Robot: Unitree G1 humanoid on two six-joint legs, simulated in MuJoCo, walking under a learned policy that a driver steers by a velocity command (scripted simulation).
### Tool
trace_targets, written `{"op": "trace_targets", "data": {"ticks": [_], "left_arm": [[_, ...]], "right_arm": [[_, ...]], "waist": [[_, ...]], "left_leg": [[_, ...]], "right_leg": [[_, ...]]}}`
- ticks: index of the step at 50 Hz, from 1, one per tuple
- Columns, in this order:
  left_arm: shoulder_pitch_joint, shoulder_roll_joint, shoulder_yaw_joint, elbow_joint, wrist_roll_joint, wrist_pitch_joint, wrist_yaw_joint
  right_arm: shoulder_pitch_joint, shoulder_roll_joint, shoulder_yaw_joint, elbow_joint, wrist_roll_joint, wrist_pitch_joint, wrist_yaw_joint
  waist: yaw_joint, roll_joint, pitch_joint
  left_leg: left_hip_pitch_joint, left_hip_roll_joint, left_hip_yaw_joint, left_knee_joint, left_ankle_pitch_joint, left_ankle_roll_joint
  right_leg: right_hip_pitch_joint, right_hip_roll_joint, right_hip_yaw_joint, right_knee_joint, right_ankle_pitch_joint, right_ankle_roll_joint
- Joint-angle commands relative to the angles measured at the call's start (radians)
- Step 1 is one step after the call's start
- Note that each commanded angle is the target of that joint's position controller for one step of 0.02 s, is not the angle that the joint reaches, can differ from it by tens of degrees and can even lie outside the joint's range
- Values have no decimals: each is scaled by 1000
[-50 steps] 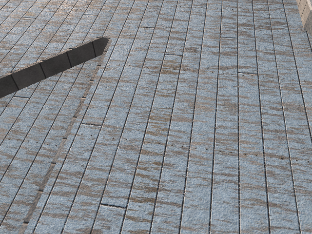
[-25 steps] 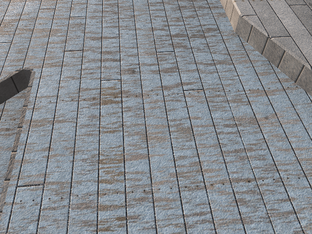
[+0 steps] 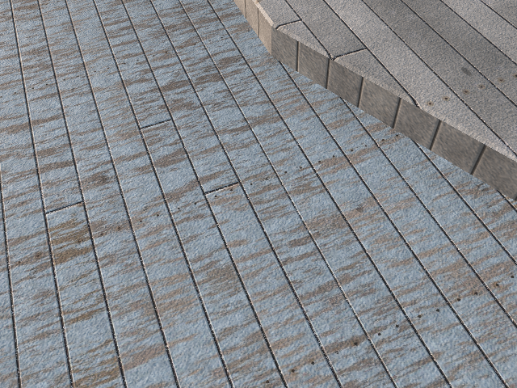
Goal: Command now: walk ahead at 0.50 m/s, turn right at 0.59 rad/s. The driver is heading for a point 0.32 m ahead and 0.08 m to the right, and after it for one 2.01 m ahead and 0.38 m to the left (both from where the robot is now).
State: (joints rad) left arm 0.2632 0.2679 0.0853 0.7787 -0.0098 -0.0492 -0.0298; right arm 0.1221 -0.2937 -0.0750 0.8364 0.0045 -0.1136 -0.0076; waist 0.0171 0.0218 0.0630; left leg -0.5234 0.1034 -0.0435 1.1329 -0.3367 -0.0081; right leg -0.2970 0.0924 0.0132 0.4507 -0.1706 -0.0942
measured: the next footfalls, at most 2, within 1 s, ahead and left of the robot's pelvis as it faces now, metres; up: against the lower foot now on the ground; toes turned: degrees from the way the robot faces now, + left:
left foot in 0.32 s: +0.36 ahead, +0.13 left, +0.00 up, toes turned -3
right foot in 0.66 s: +0.30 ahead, -0.12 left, +0.00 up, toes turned -11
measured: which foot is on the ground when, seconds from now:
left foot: up 0.00-0.30, down 0.32-1.00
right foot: down 0.00-0.32, up 0.34-0.64, down 0.66-0.92, up 0.94-1.00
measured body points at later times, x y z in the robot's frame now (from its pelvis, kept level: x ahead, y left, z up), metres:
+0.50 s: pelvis +0.24 +0.05 +0.00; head +0.28 +0.04 +0.44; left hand +0.42 +0.30 -0.12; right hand +0.33 -0.25 -0.11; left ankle +0.34 +0.13 -0.74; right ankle +0.15 -0.07 -0.66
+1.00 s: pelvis +0.29 +0.05 -0.01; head +0.32 +0.07 +0.43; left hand +0.48 +0.32 -0.12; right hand +0.39 -0.25 -0.11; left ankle +0.32 +0.13 -0.74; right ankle +0.24 -0.10 -0.69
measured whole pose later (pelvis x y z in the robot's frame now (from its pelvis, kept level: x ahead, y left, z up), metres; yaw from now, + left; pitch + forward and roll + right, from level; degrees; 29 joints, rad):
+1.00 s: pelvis +0.29 +0.05 -0.01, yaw -4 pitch +1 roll -1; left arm 0.13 0.29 0.08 0.69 0.00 0.03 0.06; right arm 0.20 -0.31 -0.07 0.73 -0.01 0.01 0.03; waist -0.02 -0.03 0.04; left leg -0.37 -0.04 0.03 0.65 -0.31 0.07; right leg -0.43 -0.03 0.03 1.02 -0.56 0.07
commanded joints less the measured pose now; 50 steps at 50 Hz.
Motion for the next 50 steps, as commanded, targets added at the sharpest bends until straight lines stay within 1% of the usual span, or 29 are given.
{"op": "trace_targets", "data": {"ticks": [1, 2, 6, 10, 13, 15, 16, 17, 18, 19, 20, 21, 23, 26, 29, 31, 32, 33, 34, 36, 37, 39, 41, 45, 46, 47, 48, 49, 50], "left_arm": [[-20, 146, 33, -83, -7, -29, 22], [-3, 169, 38, -78, -6, -29, 30], [58, 164, 37, -63, -10, -21, 46], [109, 166, 38, -39, -15, -11, 51], [117, 166, 41, -41, -11, 14, 63], [60, 151, 35, -72, -13, 24, 69], [35, 110, 21, -104, -3, 21, 66], [184, 40, 3, -109, 11, 19, 65], [292, 109, 4, -113, -11, 18, 60], [237, 189, 27, -94, -24, 30, 61], [127, 213, 35, -117, -20, 46, 64], [74, 201, 36, -123, -12, 63, 69], [81, 122, 19, -131, -5, 82, 71], [92, 33, -16, -117, 17, 74, 70], [55, 72, -10, -110, 18, 70, 63], [29, 93, -4, -112, 21, 76, 59], [-4, 117, 0, -132, 31, 77, 61], [-9, 165, 9, -155, 41, 78, 69], [-41, 221, 26, -148, 38, 84, 74], [-62, 164, 20, -153, 37, 78, 74], [-87, 171, 24, -158, 33, 72, 78], [-109, 167, 25, -168, 23, 56, 87], [-120, 166, 27, -167, 15, 51, 92], [-159, 172, 36, -158, -7, 68, 90], [-105, 151, 34, -139, -5, 68, 86], [-81, 83, 15, -168, 33, 65, 84], [-193, 85, 8, -209, 27, 59, 90], [-197, 119, 18, -201, 12, 56, 92], [-186, 131, 23, -186, 11, 56, 94]], "right_arm": [[19, -92, -27, -54, -18, 10, -6], [-21, -77, -23, -73, -21, 12, -7], [-156, -51, -8, -117, -11, 7, 6], [-243, -64, -5, -161, -2, -8, 23], [-213, -95, -15, -170, -10, -19, 32], [-96, -119, -27, -145, -19, -28, 26], [13, -166, -39, -136, -40, -31, 21], [102, -222, -46, -131, -57, -19, 13], [145, -200, -46, -115, -22, 5, 21], [86, -124, -26, -149, -15, 22, 18], [35, -81, -11, -163, -18, 38, 11], [-3, -65, 0, -158, -23, 49, 11], [-38, -74, 4, -137, -38, 53, 16], [-86, -61, 11, -113, -29, 46, 31], [-59, -112, -1, -94, -3, 61, 35], [-72, -128, -1, -100, 11, 77, 34], [-50, -110, 8, -96, 12, 80, 35], [-35, -92, 16, -99, 1, 78, 39], [13, -75, 16, -103, 2, 77, 39], [6, -91, 8, -101, 6, 83, 27], [27, -92, 2, -95, 7, 91, 23], [52, -99, -10, -102, 3, 106, 23], [52, -83, -12, -120, 10, 118, 30], [104, -72, -20, -121, 12, 132, 45], [111, -106, -32, -131, 3, 132, 40], [117, -248, -64, -160, -2, 128, 22], [179, -251, -54, -169, -37, 113, 36], [167, -228, -45, -175, -42, 94, 39], [125, -207, -41, -182, -25, 86, 32]], "waist": [[-33, -41, -106], [-27, -55, -92], [28, -90, -58], [57, -110, -29], [38, -139, -63], [-32, -155, -121], [-79, -108, -237], [-34, 135, -397], [-17, 310, -524], [-35, 166, -417], [-48, 92, -302], [-41, 54, -221], [8, 87, -152], [33, 111, -184], [21, 110, -224], [33, 96, -176], [26, 78, -151], [18, 14, -146], [-33, -136, -124], [-13, -214, -87], [-22, -234, -70], [-21, -231, -77], [-17, -199, -89], [-44, -159, -116], [-35, -63, -110], [4, 250, -119], [-83, 273, -169], [-78, 149, -177], [-56, 89, -167]], "left_leg": [[-91, 17, -15, -115, 100, -25], [-120, 5, -12, -192, 160, -40], [-82, -49, -16, -474, 384, -49], [-28, -91, -19, -614, 431, -32], [38, -130, -19, -676, 350, -5], [200, -128, 2, -749, 408, 34], [436, -6, -78, -703, 619, 91], [785, 269, -341, -617, 1008, 230], [893, 407, -609, -652, 845, 342], [786, 344, -517, -693, 681, 306], [663, 283, -363, -712, 615, 257], [526, 218, -280, -741, 601, 245], [317, 145, -188, -808, 571, 235], [232, 93, -91, -820, 705, 239], [265, 97, -125, -805, 553, 234], [188, 73, -155, -811, 255, 192], [128, 52, -172, -810, 114, 146], [68, 14, -158, -758, -2, 97], [43, -74, -53, -704, -101, 58], [70, -128, 41, -538, -11, 20], [61, -130, 60, -466, -9, 18], [50, -102, 60, -331, -79, 13], [36, -80, 67, -271, -152, 13], [213, -126, 138, -532, 101, 36], [284, -103, 46, -641, 269, 67], [416, 146, -348, -729, 636, 190], [444, 275, -561, -799, 717, 369], [472, 259, -507, -781, 690, 372], [478, 211, -425, -750, 659, 323]], "right_leg": [[116, -243, 294, -231, 245, -188], [115, -244, 289, -237, 242, -187], [92, -198, 256, -236, 131, -137], [118, -209, 300, -177, 138, -112], [196, -208, 358, -28, 302, -73], [194, -156, 365, 112, 394, -24], [99, -101, 325, 306, 308, 19], [-161, 23, 219, 630, -321, 90], [-320, 15, 184, 848, -577, 117], [-376, -48, 193, 932, -494, 145], [-401, -77, 136, 926, -422, 161], [-375, -96, 115, 883, -386, 171], [-235, -120, 101, 747, -355, 160], [-37, -127, 49, 400, -279, 153], [77, -103, 27, 187, -93, 143], [173, -83, 7, 35, 12, 109], [219, -120, 49, -7, 32, 78], [261, -223, 137, -26, 55, 36], [191, -288, 174, -37, -55, -12], [102, -304, 197, -111, -172, -25], [89, -330, 205, -111, -102, -34], [83, -402, 218, -77, 137, -77], [103, -429, 194, -45, 324, -93], [61, -354, 52, 82, 258, -11], [1, -299, -13, 202, 103, 49], [-229, -158, -124, 508, -276, 166], [-353, -58, 26, 698, -557, 170], [-385, -85, 86, 799, -524, 160], [-404, -103, 92, 814, -447, 151]]}}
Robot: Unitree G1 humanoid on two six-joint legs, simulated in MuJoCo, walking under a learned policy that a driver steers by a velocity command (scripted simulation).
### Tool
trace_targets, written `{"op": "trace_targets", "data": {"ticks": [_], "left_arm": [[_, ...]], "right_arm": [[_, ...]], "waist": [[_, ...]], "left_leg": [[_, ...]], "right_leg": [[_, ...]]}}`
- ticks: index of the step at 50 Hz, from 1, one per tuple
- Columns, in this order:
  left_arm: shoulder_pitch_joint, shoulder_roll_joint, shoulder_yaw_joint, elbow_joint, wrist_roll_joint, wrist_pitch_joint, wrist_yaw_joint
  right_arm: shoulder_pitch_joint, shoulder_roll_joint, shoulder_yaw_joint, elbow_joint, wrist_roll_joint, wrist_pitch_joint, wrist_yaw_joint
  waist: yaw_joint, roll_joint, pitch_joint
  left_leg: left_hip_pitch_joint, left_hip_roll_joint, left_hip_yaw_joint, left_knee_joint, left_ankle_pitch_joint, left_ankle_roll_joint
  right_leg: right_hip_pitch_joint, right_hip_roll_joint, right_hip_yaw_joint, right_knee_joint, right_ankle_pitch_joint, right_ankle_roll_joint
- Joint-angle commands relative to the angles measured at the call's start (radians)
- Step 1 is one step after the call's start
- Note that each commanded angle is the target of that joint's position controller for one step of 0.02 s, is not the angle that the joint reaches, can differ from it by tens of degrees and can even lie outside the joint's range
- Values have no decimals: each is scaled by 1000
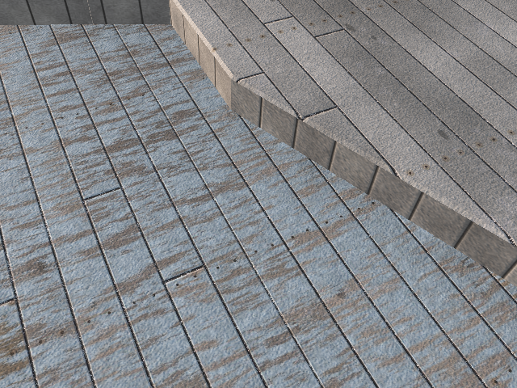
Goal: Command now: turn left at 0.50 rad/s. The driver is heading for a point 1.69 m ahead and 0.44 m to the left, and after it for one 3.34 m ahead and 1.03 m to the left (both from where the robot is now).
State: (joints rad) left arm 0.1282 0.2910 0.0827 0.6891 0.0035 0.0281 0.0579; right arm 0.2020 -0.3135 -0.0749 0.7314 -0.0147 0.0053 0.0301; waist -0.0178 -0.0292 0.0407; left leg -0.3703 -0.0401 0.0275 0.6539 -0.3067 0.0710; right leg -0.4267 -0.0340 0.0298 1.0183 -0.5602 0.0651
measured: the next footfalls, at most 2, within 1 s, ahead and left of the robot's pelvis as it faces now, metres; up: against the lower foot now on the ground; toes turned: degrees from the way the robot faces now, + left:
right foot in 0.42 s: +0.09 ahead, -0.14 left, +0.00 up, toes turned +21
left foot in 0.82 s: -0.03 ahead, +0.11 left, +0.00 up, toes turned +26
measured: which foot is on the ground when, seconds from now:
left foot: down 0.00-0.42, up 0.44-0.80, down 0.82-1.00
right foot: up 0.00-0.40, down 0.42-0.82, up 0.84-1.00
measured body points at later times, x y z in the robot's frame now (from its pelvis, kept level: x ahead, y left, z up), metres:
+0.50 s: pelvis +0.01 -0.04 +0.01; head +0.04 -0.04 +0.46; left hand +0.07 +0.28 -0.07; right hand +0.25 -0.27 -0.08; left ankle -0.01 +0.07 -0.69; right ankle +0.05 -0.15 -0.72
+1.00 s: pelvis -0.02 +0.00 +0.02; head +0.00 +0.03 +0.47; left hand -0.04 +0.31 -0.10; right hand +0.25 -0.14 -0.07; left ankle -0.06 +0.09 -0.72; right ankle +0.04 -0.15 -0.68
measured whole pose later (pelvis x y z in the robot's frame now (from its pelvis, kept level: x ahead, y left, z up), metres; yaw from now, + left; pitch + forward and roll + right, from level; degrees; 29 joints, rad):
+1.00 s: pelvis -0.02 +0.00 +0.02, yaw +28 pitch +1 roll +0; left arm 0.19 0.32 0.07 0.76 0.00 0.02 0.02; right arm 0.15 -0.23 -0.02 0.66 -0.02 0.01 0.00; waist 0.01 -0.04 0.04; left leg -0.23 -0.03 -0.02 0.46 -0.25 0.03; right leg -0.37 -0.06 0.02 0.84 -0.47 0.09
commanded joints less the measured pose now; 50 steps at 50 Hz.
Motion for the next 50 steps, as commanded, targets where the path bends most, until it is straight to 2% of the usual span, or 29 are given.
{"op": "trace_targets", "data": {"ticks": [1, 2, 5, 9, 13, 17, 20, 21, 22, 23, 24, 25, 26, 27, 28, 30, 32, 34, 36, 37, 39, 40, 41, 42, 43, 44, 46, 48, 50], "left_arm": [[-44, 111, 29, -78, 4, -22, 12], [-37, 123, 36, -73, 6, -21, 17], [-15, 86, 27, -64, -6, -24, 6], [-35, 71, 19, -61, -5, -30, -1], [-39, 82, 22, -59, -9, -43, -17], [-21, 96, 28, -58, -15, -64, -35], [50, 101, 37, -35, -14, -76, -47], [72, 145, 49, -33, -3, -75, -44], [36, 214, 57, -54, 14, -64, -35], [34, 219, 59, -56, 49, -64, -41], [-8, 165, 43, -76, 38, -67, -38], [-47, 123, 31, -82, 22, -64, -32], [-62, 108, 25, -88, 8, -60, -27], [-61, 104, 20, -88, -1, -56, -23], [-45, 110, 18, -85, 2, -51, -19], [3, 125, 24, -75, 12, -41, -13], [31, 148, 30, -65, 12, -33, -15], [16, 175, 37, -65, 4, -28, -26], [14, 187, 39, -58, -7, -27, -38], [14, 188, 37, -53, -14, -27, -42], [-4, 173, 26, -42, -33, -27, -45], [48, 140, 13, -16, -33, -34, -47], [83, 77, -10, -18, 8, -43, -54], [54, 42, -24, -49, 27, -47, -50], [-11, 111, -8, -50, 15, -40, -39], [-15, 125, 0, -47, 2, -36, -38], [21, 136, 11, -13, 4, -23, -30], [57, 114, 8, 9, -1, -18, -32], [64, 82, -4, 21, -6, -18, -34]], "right_arm": [[13, -175, -38, -83, 13, -30, -17], [-16, -163, -32, -89, 27, -20, -28], [-11, -157, -29, -103, 24, -1, -48], [-14, -169, -38, -119, 29, 15, -63], [-40, -176, -45, -139, 24, 27, -59], [-58, -177, -49, -154, 29, 36, -48], [-93, -164, -46, -168, 47, 45, -52], [-70, -133, -37, -172, 44, 44, -54], [-18, -83, -24, -174, 36, 41, -51], [-29, -154, -49, -191, 35, 29, -49], [0, -216, -70, -167, 28, 27, -47], [15, -216, -77, -143, 32, 33, -46], [30, -184, -72, -123, 32, 45, -50], [27, -158, -64, -125, 35, 53, -47], [10, -134, -56, -135, 39, 55, -43], [-48, -107, -45, -167, 46, 52, -39], [-78, -82, -31, -186, 37, 48, -35], [-78, -63, -18, -193, 28, 46, -29], [-62, -77, -20, -187, 29, 46, -28], [-47, -81, -22, -181, 29, 47, -26], [25, -71, -23, -149, 26, 46, -22], [36, -89, -25, -148, 22, 46, -26], [56, -151, -32, -160, 17, 45, -37], [-5, -174, -25, -171, -10, 38, -36], [-12, -114, -13, -178, -21, 20, -30], [-27, -87, 0, -159, -25, 5, -29], [-66, -103, -3, -144, -4, -11, -32], [-83, -84, 6, -130, -1, -13, -36], [-102, -67, 10, -122, 1, -9, -36]], "waist": [[-11, 92, -139], [2, 93, -138], [10, 125, -158], [-1, 142, -148], [-8, 178, -114], [-10, 195, -120], [39, 181, -128], [31, 118, -150], [-23, -126, -142], [-13, -245, -104], [-22, -150, -94], [-32, -105, -78], [-31, -90, -69], [-17, -96, -53], [-5, -100, -47], [35, -125, -60], [58, -135, -92], [58, -147, -110], [56, -162, -117], [49, -162, -117], [2, -143, -115], [1, -100, -120], [28, 89, -181], [48, 291, -149], [-12, 219, -133], [0, 215, -114], [11, 196, -89], [30, 164, -96], [30, 160, -100]], "left_leg": [[321, 316, -442, -262, 593, 198], [291, 283, -403, -269, 567, 173], [289, 239, -372, -283, 544, 160], [277, 213, -399, -301, 367, 151], [182, 192, -459, -319, 204, 150], [189, 186, -543, -292, 240, 144], [149, 132, -546, -228, 243, 89], [66, 84, -498, -151, 106, 40], [-87, -47, -319, 64, -185, -23], [-199, -92, -193, 298, -354, -74], [-204, -30, -200, 449, -293, -106], [-208, -19, -187, 504, -225, -125], [-225, -15, -171, 552, -171, -145], [-254, -8, -160, 578, -136, -161], [-255, 1, -130, 559, -114, -170], [-269, 23, -89, 463, -94, -184], [-214, 43, -77, 347, -123, -185], [-108, 49, -44, 223, -154, -170], [-33, 37, -13, 116, -138, -154], [2, 30, -5, 46, -106, -142], [150, 10, 22, -217, 91, -96], [269, 28, -21, -323, 215, -67], [433, 205, -242, -321, 484, -20], [327, 373, -408, -307, 542, 142], [274, 363, -403, -323, 474, 205], [264, 334, -361, -329, 452, 193], [270, 288, -308, -322, 444, 147], [230, 261, -252, -305, 557, 142], [219, 231, -213, -295, 544, 134]], "right_leg": [[-282, 9, 78, 213, 13, -9], [-246, -1, 82, 165, 61, -3], [-193, 31, 65, 93, 154, 13], [-150, 49, 73, -106, 207, 30], [-49, 66, 75, -243, 212, 26], [29, 82, 76, -376, 202, 3], [193, 73, 54, -641, 377, -35], [305, -39, 130, -679, 441, -76], [376, -242, 336, -713, 583, -182], [289, -371, 493, -735, 687, -330], [266, -362, 431, -724, 665, -342], [255, -288, 323, -708, 617, -293], [268, -229, 247, -697, 573, -256], [277, -218, 207, -693, 605, -256], [278, -200, 160, -696, 633, -259], [342, -201, 123, -694, 660, -274], [373, -217, 115, -678, 693, -288], [342, -227, 91, -669, 724, -292], [327, -240, 93, -656, 748, -295], [326, -243, 96, -642, 746, -290], [276, -221, 69, -583, 718, -246], [208, -194, 41, -549, 632, -180], [84, -113, -39, -394, 376, -81], [-16, -29, -72, -340, 16, -12], [-4, -46, -13, -228, -44, 9], [-21, -46, 4, -169, -30, 12], [-51, -51, 24, -129, 32, 22], [10, -43, 19, -110, 88, 33], [62, -40, 3, -197, 125, 34]]}}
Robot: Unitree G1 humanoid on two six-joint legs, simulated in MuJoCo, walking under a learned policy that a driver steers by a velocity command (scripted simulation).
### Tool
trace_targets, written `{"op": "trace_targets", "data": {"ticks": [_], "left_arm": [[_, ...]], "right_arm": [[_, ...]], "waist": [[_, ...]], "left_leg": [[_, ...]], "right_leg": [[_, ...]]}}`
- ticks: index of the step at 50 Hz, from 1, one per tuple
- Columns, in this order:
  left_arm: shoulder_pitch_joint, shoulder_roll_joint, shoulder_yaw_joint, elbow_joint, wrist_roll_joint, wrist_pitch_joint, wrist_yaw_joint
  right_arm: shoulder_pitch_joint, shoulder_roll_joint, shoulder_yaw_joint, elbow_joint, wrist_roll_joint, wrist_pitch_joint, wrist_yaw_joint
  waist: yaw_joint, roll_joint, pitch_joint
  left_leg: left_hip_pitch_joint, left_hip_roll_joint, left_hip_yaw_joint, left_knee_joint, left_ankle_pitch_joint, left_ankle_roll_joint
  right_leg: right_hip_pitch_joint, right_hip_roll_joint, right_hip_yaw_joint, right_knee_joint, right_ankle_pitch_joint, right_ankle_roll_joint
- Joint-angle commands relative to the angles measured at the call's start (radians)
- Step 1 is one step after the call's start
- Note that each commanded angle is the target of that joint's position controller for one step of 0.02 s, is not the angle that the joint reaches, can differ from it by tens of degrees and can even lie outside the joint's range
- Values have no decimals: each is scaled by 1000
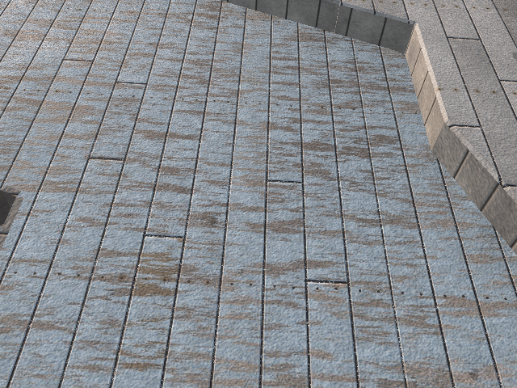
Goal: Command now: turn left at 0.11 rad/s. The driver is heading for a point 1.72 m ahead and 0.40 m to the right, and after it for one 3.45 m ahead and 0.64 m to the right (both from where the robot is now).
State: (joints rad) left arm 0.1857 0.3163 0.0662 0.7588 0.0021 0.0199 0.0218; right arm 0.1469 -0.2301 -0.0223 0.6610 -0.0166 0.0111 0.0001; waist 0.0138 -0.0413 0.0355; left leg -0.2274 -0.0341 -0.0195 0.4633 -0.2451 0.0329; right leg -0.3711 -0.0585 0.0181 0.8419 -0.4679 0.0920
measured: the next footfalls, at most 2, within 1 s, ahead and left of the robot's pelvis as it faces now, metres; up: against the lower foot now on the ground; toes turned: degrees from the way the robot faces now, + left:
right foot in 0.12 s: +0.03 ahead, -0.15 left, +0.00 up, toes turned +0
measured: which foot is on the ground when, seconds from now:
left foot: down 0.00-1.00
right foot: up 0.00-0.10, down 0.12-0.82, up 0.84-1.00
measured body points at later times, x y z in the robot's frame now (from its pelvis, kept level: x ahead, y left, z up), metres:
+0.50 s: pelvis +0.00 -0.02 +0.00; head +0.01 -0.02 +0.45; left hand +0.10 +0.24 -0.13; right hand +0.11 -0.28 -0.13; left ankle +0.00 +0.10 -0.74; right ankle -0.01 -0.15 -0.74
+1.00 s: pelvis +0.13 -0.02 +0.00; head +0.15 -0.01 +0.45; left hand +0.31 +0.23 -0.10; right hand +0.06 -0.26 -0.14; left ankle +0.00 +0.10 -0.74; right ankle +0.20 -0.14 -0.67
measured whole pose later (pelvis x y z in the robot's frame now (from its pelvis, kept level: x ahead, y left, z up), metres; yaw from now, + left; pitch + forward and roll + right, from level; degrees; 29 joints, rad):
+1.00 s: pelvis +0.13 -0.02 +0.00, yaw +0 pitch +2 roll +0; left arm 0.11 0.27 0.03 0.78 -0.02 -0.10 -0.04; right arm 0.48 -0.21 -0.03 1.00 0.01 -0.07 0.00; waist -0.06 -0.02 0.01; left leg 0.04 -0.02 -0.04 0.27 -0.33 0.02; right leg -0.67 -0.07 -0.04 1.04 -0.26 -0.03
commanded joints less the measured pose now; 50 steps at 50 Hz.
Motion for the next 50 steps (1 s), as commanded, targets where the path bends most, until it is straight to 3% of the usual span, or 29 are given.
{"op": "trace_targets", "data": {"ticks": [1, 4, 6, 7, 8, 9, 10, 12, 15, 25, 26, 28, 29, 30, 32, 34, 36, 38, 39, 40, 41, 42, 43, 44, 45, 47, 50], "left_arm": [[-9, 48, 8, -50, -4, -10, 2], [-5, 49, 3, -41, -7, -10, 2], [22, 57, -2, -26, 11, -16, 0], [25, 100, 3, -31, 19, -18, 4], [10, 165, 21, -14, 7, -18, 4], [2, 116, 14, -17, 2, -22, -2], [-2, 83, 3, -11, 9, -26, -5], [-9, 69, -3, -1, 13, -37, -4], [12, 64, -8, 21, 10, -48, -1], [19, 56, -19, 83, 6, -46, 8], [36, 53, -19, 97, 4, -44, 9], [40, 64, -13, 105, -9, -38, 13], [37, 61, -14, 101, -12, -41, 16], [40, 67, -13, 99, -14, -52, 13], [75, 69, -10, 105, -25, -75, 12], [99, 77, -6, 111, -29, -96, 3], [126, 98, 1, 117, -30, -106, -5], [90, 113, 4, 100, -36, -105, -11], [35, 98, -1, 75, -35, -108, -15], [-40, 73, -8, 34, -30, -118, -19], [-91, 52, -12, -6, -20, -141, -21], [-78, 45, -15, -7, -25, -153, -22], [-102, 53, -12, -13, -52, -152, -27], [-113, 27, -22, -20, -66, -151, -35], [-124, 9, -28, -36, -57, -149, -43], [-141, -6, -31, -53, -30, -145, -57], [-215, -57, -58, -96, -12, -138, -80]], "right_arm": [[-45, -148, -42, -44, 3, -12, -5], [-48, -141, -37, -21, 7, -6, -3], [-32, -122, -30, 4, 15, -11, 0], [-3, -114, -27, 17, 1, -18, 2], [35, -125, -34, 20, -3, -23, 6], [-11, -139, -32, 28, -7, -21, 4], [-35, -140, -35, 29, -2, -18, 1], [-41, -123, -33, 37, 2, -6, -8], [-21, -118, -35, 60, 3, 1, -14], [21, -122, -41, 161, 9, -2, -26], [39, -122, -42, 178, 12, 0, -28], [55, -138, -50, 193, 24, 2, -33], [55, -136, -50, 191, 27, -3, -34], [58, -116, -44, 184, 29, -16, -34], [73, -126, -48, 193, 37, -49, -26], [61, -103, -42, 189, 44, -83, -13], [51, -91, -42, 186, 44, -110, 0], [110, -87, -42, 202, 49, -126, 11], [182, -109, -50, 235, 51, -131, 15], [300, -165, -71, 286, 54, -133, 17], [465, -266, -105, 337, 49, -126, 20], [479, -215, -85, 327, 27, -122, 26], [428, -143, -60, 314, 14, -119, 28], [412, -125, -49, 302, 15, -118, 26], [390, -123, -41, 304, 25, -111, 22], [344, -88, -25, 297, 25, -90, 10], [258, -129, -26, 261, 32, -84, -23]], "waist": [[-12, 175, -91], [-12, 169, -92], [11, 128, -86], [-9, 77, -89], [-61, -30, -70], [-18, -17, -60], [-13, -7, -45], [-12, -20, -34], [-11, 0, -39], [-9, 46, -26], [-9, 47, -46], [-12, 42, 8], [-12, 38, 59], [-14, 24, 86], [-4, 16, 117], [1, -14, 104], [-1, -82, 72], [-46, -125, 69], [-79, -83, 56], [-121, 52, 15], [-177, 275, -48], [-170, 312, -54], [-136, 164, 8], [-123, 128, 39], [-100, 84, 79], [-68, 98, 77], [-53, 121, 91]], "left_leg": [[79, 222, -169, -101, 464, 174], [78, 223, -200, -92, 373, 175], [23, 187, -190, -92, 229, 114], [-10, 148, -170, -78, 122, 68], [-17, 89, -113, -96, 45, 36], [24, 65, -83, -71, 11, 9], [23, 61, -78, -59, 2, 7], [23, 63, -75, -46, 50, 11], [34, 61, -70, -38, 88, 7], [44, 61, -61, -38, 142, -11], [50, 48, -48, -37, 46, -8], [-21, 25, -37, -20, -313, 18], [-77, 31, -50, -22, -422, 32], [-96, 33, -45, -8, -433, 37], [-158, 55, -83, 11, -445, 55], [-191, 50, -69, 59, -352, 60], [-196, 24, -12, 132, -225, 58], [-130, 19, 14, 116, -142, 73], [-31, 23, -11, 66, -69, 84], [164, 74, -137, -11, 70, 115], [462, 216, -414, -107, 220, 198], [554, 362, -616, -166, 369, 276], [543, 378, -578, -164, 315, 279], [532, 379, -508, -163, 359, 274], [519, 372, -433, -186, 376, 249], [399, 291, -285, -260, 370, 177], [93, 175, -91, -357, 344, 136]], "right_leg": [[23, -12, 8, -72, 42, 6], [100, 0, -4, -255, 126, -5], [234, -6, 11, -454, 388, -32], [289, -58, 67, -452, 535, -53], [249, -55, 46, -388, 473, -90], [190, -39, 41, -404, 369, -108], [170, -34, 41, -419, 326, -101], [161, -26, 38, -430, 334, -83], [161, -19, 30, -422, 331, -78], [170, -2, 21, -423, 331, -87], [176, 11, 8, -422, 236, -92], [111, 28, 9, -413, -88, -127], [68, 18, 31, -422, -201, -146], [47, -7, 79, -434, -257, -169], [47, -33, 122, -442, -283, -200], [107, -80, 208, -466, -248, -234], [176, -143, 307, -523, -183, -272], [161, -188, 347, -512, -10, -288], [117, -139, 262, -427, 160, -259], [-12, -24, 96, -218, 362, -193], [-283, 100, -62, 133, 407, -110], [-494, 114, 7, 329, -78, -107], [-596, 52, 55, 447, -112, -142], [-668, 22, 56, 502, -76, -161], [-730, -21, 40, 465, -18, -163], [-623, -58, -7, 331, 111, -150], [-280, -11, -81, -35, 389, -94]]}}
Keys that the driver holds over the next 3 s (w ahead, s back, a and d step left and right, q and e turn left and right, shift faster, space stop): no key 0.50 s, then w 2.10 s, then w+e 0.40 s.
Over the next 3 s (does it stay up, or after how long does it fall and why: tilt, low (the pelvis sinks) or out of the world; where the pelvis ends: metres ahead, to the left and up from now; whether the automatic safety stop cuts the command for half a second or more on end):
stays up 1.23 -0.03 0.00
